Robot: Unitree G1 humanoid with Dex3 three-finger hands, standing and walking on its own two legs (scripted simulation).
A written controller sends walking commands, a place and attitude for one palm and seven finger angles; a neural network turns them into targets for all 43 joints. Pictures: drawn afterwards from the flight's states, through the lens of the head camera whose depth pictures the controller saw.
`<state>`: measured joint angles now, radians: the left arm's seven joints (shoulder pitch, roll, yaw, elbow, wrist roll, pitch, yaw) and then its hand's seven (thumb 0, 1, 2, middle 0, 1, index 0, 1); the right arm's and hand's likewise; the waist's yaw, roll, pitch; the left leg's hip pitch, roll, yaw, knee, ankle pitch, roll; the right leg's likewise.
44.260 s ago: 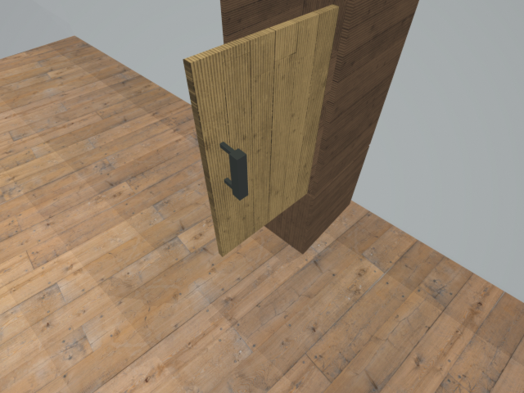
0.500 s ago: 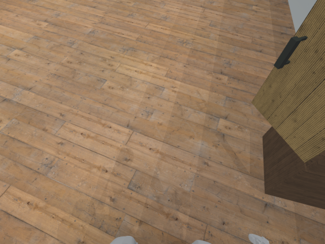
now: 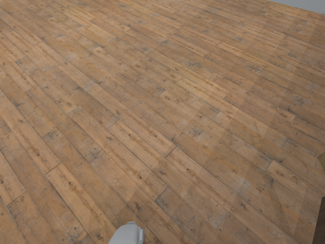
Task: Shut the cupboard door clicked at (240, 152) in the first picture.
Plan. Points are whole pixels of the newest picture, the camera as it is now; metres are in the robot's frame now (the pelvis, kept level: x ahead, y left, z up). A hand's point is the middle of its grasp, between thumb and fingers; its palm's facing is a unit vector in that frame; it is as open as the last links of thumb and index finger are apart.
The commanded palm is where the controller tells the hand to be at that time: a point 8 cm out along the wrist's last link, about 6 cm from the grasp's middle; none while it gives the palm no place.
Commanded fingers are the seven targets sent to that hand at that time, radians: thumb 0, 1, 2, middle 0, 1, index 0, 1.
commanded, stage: walk to a spot facing it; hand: left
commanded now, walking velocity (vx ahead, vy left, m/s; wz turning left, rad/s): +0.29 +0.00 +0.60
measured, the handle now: out of the picture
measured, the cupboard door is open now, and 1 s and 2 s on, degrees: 38 38 38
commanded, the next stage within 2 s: turn to face it in 0.60 s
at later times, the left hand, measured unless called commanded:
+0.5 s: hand (90, 186) +0.28 +0.25 -0.14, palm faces +0.21 -0.95 -0.24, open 7.4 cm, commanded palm none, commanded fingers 0.00 0.90 0.90 -0.20 -0.30 -0.20 -0.30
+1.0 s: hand (97, 224) +0.19 +0.21 -0.19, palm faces +0.45 -0.87 -0.19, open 7.4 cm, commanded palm none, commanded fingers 0.00 0.90 0.90 -0.20 -0.30 -0.20 -0.30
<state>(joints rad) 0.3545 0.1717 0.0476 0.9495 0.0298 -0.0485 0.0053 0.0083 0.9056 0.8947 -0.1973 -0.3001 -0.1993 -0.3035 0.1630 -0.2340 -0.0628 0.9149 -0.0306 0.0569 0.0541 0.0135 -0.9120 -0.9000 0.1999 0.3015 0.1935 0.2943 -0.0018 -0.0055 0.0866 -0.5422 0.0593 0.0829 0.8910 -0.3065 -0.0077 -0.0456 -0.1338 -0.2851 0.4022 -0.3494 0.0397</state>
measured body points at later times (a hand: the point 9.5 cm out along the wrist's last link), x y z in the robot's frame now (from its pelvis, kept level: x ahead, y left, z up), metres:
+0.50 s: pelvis +0.18 +0.02 +0.00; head +0.22 +0.02 +0.44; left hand +0.27 +0.30 -0.12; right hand +0.24 -0.22 -0.16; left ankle +0.12 +0.12 -0.74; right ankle +0.29 -0.10 -0.72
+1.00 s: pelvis +0.30 +0.06 -0.01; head +0.32 +0.10 +0.44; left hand +0.16 +0.26 -0.17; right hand +0.52 -0.08 -0.13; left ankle +0.27 +0.16 -0.74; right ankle +0.29 -0.08 -0.72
